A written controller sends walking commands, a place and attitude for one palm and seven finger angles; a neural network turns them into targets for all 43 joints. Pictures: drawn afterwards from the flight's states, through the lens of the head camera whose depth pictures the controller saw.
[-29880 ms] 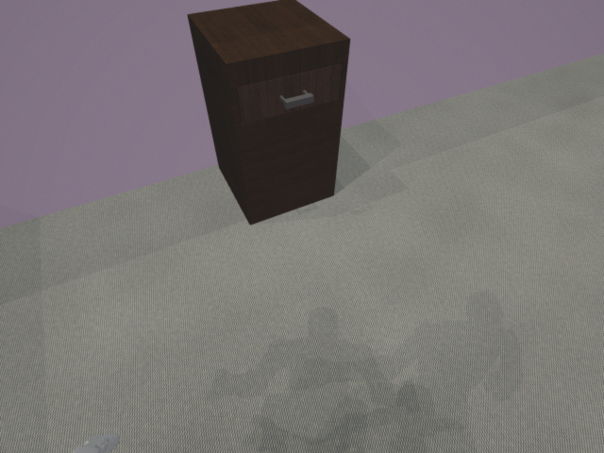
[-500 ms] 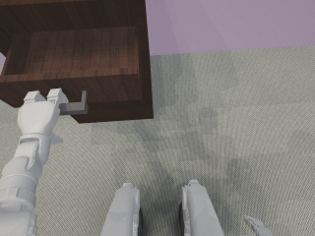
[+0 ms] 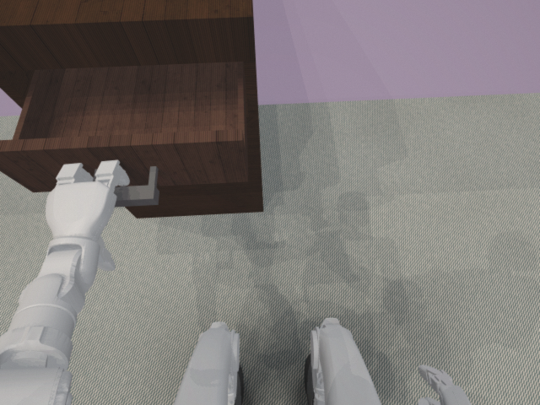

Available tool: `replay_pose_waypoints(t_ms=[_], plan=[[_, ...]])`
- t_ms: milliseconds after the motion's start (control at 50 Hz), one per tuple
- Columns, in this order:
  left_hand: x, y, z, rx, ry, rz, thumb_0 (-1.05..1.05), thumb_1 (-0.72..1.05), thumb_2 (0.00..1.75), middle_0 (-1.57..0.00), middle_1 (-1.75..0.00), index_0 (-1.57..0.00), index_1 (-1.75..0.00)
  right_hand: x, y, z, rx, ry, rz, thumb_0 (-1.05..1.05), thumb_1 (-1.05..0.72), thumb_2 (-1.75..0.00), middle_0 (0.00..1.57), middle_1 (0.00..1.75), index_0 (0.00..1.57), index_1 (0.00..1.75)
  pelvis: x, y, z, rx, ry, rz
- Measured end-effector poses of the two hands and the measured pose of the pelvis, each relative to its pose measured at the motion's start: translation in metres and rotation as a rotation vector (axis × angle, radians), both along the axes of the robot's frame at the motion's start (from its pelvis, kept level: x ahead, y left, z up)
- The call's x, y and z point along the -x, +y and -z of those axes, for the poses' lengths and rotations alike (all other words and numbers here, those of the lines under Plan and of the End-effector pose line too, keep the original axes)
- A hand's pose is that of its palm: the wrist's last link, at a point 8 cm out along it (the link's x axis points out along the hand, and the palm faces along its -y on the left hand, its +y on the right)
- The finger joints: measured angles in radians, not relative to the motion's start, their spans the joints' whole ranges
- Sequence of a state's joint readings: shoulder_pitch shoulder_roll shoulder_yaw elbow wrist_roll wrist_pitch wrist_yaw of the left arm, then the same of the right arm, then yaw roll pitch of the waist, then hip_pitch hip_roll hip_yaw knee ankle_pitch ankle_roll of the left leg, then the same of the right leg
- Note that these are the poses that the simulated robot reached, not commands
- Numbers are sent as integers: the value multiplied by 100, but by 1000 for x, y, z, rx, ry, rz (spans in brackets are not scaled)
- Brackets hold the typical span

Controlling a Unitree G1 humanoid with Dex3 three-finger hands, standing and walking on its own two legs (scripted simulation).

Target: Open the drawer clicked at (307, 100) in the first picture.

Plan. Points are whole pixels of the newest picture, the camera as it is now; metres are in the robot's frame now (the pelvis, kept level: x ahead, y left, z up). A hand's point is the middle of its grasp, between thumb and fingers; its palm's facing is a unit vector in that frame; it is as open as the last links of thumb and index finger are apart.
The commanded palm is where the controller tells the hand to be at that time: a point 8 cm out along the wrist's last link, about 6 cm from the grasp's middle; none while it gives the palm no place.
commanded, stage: lift the hand off the handle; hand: left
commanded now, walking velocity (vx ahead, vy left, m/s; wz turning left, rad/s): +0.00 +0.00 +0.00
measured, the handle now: (124, 185) +0.44 +0.25 -0.03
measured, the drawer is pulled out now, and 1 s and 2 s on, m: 0.15 0.15 0.15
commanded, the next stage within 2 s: none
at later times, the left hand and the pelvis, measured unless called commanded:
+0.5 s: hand (85, 210) +0.39 +0.29 -0.02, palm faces -0.05 -0.03 -1.00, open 13.7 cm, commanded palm +0.37 +0.28 +0.04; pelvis +0.01 +0.01 +0.03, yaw +0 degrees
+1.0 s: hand (78, 198) +0.39 +0.28 +0.02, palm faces -0.04 -0.03 -1.00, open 13.7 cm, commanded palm +0.37 +0.27 +0.08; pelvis +0.02 +0.01 +0.06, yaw +0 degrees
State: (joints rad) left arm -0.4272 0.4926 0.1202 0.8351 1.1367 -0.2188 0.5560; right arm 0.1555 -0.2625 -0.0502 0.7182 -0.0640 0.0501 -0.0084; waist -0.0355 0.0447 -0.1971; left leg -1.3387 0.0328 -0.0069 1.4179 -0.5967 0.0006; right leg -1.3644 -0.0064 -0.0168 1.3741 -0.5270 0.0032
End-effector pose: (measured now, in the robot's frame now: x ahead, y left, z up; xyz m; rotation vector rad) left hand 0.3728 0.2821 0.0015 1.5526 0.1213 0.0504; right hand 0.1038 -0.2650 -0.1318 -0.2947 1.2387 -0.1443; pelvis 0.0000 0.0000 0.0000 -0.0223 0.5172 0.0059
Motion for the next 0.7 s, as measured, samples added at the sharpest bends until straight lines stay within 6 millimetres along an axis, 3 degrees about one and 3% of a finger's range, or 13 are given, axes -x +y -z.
replay_pose_waypoints(t_ms=[300,700], plan=[[1,1,-22,0,4,-24,0,-49,30,-32,-120,-33,-121,-3,11,-20,-19,14,16,1,-90,-89,20,30,20,30,-8,4,-22,0,-35,1],[4,6,-50,8,-9,-20,0,-49,30,-32,-120,-32,-120,-3,9,-49,3,8,40,1,-90,-89,20,30,20,30,-16,11,-45,7,-80,1]])
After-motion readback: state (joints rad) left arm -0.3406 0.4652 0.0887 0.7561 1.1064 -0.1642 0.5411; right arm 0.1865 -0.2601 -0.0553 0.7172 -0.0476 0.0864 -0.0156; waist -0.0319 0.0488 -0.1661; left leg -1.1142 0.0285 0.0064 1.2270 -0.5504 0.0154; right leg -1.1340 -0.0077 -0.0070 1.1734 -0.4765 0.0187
